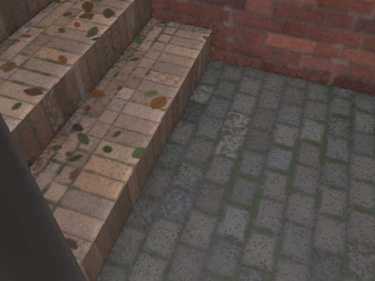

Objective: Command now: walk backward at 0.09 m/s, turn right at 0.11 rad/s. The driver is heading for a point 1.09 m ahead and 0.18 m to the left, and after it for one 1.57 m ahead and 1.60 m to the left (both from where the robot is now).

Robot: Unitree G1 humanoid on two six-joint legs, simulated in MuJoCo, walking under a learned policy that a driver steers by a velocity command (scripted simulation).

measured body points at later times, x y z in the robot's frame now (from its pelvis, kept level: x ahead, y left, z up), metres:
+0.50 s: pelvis +0.00 +0.01 +0.01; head +0.02 +0.02 +0.46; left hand -0.03 +0.26 -0.13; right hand +0.12 -0.24 -0.10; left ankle +0.01 +0.13 -0.56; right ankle -0.04 -0.05 -0.72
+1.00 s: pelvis +0.16 +0.08 +0.07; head +0.25 +0.14 +0.51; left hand +0.22 +0.34 -0.10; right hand +0.34 -0.14 -0.02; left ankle +0.32 +0.19 -0.56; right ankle +0.03 -0.07 -0.52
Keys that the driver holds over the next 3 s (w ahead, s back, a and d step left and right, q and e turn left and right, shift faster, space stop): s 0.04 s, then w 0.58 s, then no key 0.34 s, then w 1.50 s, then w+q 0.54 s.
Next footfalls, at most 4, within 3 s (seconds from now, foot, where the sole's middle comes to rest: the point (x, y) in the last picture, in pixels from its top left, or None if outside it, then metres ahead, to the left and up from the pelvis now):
0.38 right None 0.00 -0.06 -0.76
0.88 left None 0.36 0.19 -0.60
1.40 right None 0.30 -0.11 -0.59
1.96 left None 0.11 0.11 -0.76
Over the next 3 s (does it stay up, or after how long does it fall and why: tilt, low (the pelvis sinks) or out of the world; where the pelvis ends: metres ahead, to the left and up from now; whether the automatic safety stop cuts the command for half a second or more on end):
stays up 0.62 -0.07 0.18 its command is cut before an obstacle after 1.0 s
